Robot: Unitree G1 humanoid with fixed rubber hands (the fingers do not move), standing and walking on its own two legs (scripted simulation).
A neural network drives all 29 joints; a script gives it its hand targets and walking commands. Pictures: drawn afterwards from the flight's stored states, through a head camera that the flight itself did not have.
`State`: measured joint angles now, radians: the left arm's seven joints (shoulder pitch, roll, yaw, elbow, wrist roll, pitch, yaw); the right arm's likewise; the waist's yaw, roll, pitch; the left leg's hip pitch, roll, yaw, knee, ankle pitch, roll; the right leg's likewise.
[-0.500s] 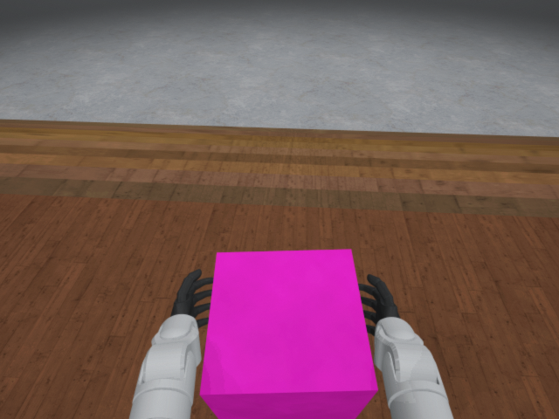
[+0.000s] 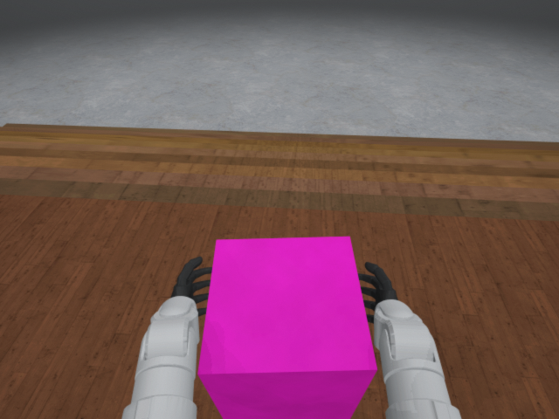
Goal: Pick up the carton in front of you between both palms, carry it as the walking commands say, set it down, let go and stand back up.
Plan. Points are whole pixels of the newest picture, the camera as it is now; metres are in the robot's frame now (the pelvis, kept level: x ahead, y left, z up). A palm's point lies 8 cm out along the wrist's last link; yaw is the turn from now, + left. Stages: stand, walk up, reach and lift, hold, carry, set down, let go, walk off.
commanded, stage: reach and lift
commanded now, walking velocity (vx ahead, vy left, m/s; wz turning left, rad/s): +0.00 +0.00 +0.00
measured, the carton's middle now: (285, 333) +0.29 +0.00 -0.05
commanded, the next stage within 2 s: hold in 0.56 s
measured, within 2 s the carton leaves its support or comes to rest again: neither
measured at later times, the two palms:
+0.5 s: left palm (182, 297) +0.30 +0.15 +0.04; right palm (385, 303) +0.29 -0.15 +0.03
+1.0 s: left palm (179, 296) +0.30 +0.15 +0.05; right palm (387, 297) +0.29 -0.15 +0.05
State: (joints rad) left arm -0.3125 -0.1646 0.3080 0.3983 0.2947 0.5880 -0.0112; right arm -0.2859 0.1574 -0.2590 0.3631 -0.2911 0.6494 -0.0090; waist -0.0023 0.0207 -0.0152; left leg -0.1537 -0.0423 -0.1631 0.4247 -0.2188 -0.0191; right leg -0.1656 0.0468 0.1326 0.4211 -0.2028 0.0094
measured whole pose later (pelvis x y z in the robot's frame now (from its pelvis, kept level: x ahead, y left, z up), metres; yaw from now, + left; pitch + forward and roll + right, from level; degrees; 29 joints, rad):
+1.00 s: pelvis +0.01 +0.00 +0.00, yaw +0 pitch -6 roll +0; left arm -0.29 -0.16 0.26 0.28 0.30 0.74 -0.02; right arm -0.28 0.16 -0.22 0.25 -0.29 0.79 0.00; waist 0.00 0.02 -0.01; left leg -0.05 -0.03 -0.16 0.34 -0.19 -0.02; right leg -0.06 0.04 0.12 0.34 -0.18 0.00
